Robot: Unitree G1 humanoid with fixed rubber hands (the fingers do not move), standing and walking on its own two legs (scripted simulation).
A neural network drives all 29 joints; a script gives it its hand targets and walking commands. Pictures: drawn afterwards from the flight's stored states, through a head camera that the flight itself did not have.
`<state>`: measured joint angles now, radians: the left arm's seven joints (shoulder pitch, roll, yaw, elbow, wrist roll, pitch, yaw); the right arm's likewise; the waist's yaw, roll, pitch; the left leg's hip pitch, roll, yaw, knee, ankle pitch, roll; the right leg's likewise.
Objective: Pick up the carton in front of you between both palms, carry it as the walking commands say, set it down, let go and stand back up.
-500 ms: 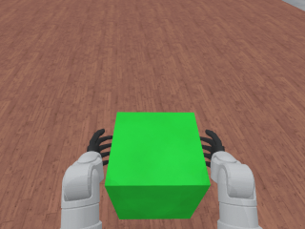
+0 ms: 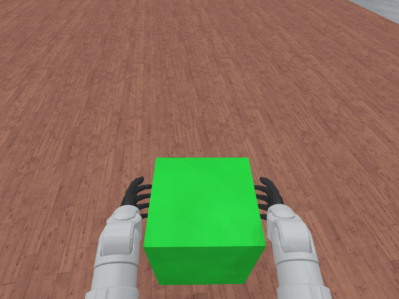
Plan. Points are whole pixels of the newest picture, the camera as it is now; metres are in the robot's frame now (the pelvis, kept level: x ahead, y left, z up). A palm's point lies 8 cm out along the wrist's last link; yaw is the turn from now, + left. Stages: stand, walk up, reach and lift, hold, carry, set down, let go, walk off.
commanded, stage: carry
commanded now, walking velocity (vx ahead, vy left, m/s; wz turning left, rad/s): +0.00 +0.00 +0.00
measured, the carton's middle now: (202, 223) +0.30 +0.00 -0.05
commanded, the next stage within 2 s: hold in 1.06 s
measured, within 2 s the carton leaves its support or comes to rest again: neither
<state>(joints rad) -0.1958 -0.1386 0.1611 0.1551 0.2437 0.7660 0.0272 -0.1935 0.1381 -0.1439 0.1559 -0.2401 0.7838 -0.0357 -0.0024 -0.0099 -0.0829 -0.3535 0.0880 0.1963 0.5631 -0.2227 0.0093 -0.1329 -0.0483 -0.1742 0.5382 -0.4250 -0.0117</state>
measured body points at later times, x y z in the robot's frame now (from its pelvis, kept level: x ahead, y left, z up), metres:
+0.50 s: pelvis -0.03 +0.00 +0.00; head -0.05 +0.00 +0.45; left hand +0.27 +0.15 +0.03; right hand +0.27 -0.15 +0.03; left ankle +0.04 +0.12 -0.73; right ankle -0.09 -0.09 -0.73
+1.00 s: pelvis -0.05 -0.01 +0.00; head -0.06 -0.01 +0.45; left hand +0.26 +0.14 +0.03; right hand +0.26 -0.16 +0.03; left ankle +0.04 +0.12 -0.73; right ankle -0.09 -0.09 -0.73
